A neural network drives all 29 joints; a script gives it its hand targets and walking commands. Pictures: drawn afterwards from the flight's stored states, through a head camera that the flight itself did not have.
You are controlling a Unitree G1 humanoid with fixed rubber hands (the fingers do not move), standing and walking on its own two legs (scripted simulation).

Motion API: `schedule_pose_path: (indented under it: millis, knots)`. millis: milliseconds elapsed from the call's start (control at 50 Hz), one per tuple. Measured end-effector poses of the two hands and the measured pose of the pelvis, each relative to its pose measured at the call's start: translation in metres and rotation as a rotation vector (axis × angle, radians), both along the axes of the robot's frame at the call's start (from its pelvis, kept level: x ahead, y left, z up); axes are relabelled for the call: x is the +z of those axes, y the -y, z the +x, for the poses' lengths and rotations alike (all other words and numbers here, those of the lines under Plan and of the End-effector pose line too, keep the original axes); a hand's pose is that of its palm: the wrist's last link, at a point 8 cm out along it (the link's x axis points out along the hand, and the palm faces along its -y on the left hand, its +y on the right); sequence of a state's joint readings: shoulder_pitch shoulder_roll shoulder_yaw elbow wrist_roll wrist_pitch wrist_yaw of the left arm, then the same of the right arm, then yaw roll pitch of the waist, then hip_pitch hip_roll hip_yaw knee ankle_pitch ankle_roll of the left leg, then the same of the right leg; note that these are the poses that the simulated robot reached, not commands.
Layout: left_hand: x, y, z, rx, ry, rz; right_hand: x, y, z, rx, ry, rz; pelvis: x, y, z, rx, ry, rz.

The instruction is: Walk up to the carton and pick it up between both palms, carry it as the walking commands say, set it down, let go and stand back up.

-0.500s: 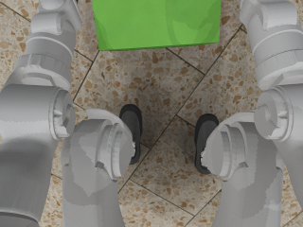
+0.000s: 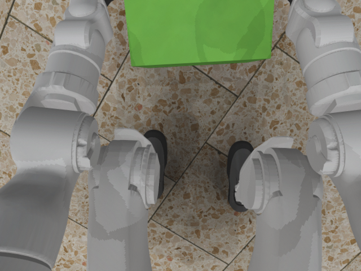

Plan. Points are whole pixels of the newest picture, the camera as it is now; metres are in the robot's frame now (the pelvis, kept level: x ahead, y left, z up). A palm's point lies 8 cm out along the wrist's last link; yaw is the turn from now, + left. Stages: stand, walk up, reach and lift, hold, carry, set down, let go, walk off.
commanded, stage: reach and lift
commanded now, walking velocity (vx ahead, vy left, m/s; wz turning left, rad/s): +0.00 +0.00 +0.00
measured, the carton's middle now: out of the picture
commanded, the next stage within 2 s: none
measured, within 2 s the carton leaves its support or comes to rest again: neither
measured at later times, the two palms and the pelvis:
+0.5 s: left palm out of the picture +0.53 +0.21 -0.11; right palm out of the picture +0.56 -0.12 -0.11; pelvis +0.01 +0.00 +0.03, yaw +0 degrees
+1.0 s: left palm out of the picture +0.52 +0.21 -0.03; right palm out of the picture +0.54 -0.12 -0.03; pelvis +0.00 +0.01 +0.07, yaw +0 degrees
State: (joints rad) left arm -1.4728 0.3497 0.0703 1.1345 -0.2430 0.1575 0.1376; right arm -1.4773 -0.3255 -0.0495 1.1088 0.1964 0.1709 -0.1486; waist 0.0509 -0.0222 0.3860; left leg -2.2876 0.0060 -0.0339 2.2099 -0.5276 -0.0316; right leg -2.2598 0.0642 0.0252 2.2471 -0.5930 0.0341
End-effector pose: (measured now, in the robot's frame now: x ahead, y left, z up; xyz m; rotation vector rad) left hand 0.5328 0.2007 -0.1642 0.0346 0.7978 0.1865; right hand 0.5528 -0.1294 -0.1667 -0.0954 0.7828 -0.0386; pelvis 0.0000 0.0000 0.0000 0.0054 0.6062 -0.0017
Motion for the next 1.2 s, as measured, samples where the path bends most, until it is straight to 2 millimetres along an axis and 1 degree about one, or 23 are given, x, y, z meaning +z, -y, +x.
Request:
schedule_pose_path:
  millis: [120,220,360,500,580,660,920,1040,1200]
  knots:
    - [0.021,-0.004,0.004,0.008,0.029,0.001,0.024,-0.005,0.009,0.000,0.027,0.000,0.006,0.001,-0.003,0.000,-0.021,0.001]
    - [0.036,-0.008,0.006,0.010,0.040,0.002,0.038,-0.009,0.012,0.004,0.037,-0.001,0.013,0.001,-0.002,0.005,-0.051,-0.003]
    - [0.047,-0.009,0.004,0.032,0.033,0.019,0.048,-0.012,0.009,-0.002,0.031,0.005,0.022,-0.002,0.002,0.011,-0.102,-0.011]
    - [0.053,-0.006,0.001,0.083,0.037,0.058,0.056,-0.013,0.005,-0.015,0.038,0.006,0.028,-0.004,0.005,0.011,-0.144,-0.017]
    - [0.061,-0.003,0.001,0.102,0.049,0.067,0.065,-0.014,0.004,-0.045,0.052,-0.012,0.031,-0.006,0.007,0.011,-0.164,-0.019]
    - [0.074,-0.001,-0.001,0.111,0.059,0.069,0.078,-0.016,0.002,-0.088,0.065,-0.031,0.036,-0.007,0.008,0.012,-0.184,-0.019]
    - [0.124,-0.005,-0.014,0.114,0.073,0.060,0.127,-0.016,-0.010,-0.057,0.070,0.011,0.062,-0.006,0.006,0.018,-0.216,-0.018]
    - [0.142,-0.003,-0.017,0.112,0.076,0.053,0.144,-0.013,-0.017,-0.059,0.071,0.016,0.073,-0.006,0.004,0.020,-0.216,-0.021]
    - [0.165,0.003,-0.024,0.121,0.073,0.057,0.165,-0.012,-0.025,-0.108,0.070,-0.016,0.087,-0.006,0.005,0.020,-0.218,-0.019]
